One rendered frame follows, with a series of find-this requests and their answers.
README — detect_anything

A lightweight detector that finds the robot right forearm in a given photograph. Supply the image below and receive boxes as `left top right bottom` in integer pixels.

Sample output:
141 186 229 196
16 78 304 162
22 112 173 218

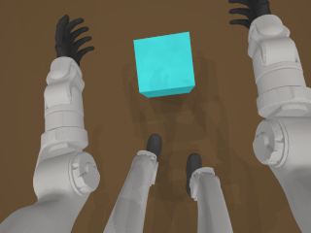
247 15 311 118

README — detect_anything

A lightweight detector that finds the right robot hand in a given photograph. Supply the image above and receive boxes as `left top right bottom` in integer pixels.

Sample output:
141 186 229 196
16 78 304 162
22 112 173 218
228 0 271 29

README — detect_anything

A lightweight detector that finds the robot left upper arm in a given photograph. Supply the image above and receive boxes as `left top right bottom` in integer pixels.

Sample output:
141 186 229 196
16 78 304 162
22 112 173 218
0 150 100 233

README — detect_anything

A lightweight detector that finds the robot right upper arm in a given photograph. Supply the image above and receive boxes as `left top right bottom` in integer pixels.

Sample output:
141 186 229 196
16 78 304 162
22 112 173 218
253 116 311 233

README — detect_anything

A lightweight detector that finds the robot right shin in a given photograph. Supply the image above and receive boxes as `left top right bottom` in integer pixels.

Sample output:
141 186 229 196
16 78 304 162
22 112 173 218
190 167 220 191

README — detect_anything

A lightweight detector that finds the robot right foot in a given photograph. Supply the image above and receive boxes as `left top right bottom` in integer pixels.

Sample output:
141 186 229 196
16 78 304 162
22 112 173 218
186 153 202 195

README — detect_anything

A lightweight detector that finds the robot left forearm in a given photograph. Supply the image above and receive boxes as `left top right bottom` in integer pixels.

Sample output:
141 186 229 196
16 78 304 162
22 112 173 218
33 56 88 194

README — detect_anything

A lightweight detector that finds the carton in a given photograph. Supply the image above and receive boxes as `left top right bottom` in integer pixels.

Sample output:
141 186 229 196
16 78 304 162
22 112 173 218
133 32 195 98

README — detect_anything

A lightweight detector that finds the left robot hand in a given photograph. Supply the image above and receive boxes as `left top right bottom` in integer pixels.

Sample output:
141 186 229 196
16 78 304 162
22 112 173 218
54 15 94 67

